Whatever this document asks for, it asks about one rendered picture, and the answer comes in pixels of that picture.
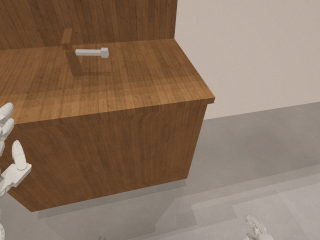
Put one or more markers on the counter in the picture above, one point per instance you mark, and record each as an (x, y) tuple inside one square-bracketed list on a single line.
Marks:
[(90, 126)]

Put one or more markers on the right robot hand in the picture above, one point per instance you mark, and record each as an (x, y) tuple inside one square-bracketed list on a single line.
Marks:
[(258, 229)]

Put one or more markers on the left robot hand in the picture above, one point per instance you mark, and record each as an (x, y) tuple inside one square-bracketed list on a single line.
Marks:
[(15, 173)]

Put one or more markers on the tap lever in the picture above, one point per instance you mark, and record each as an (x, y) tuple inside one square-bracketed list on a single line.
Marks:
[(103, 52)]

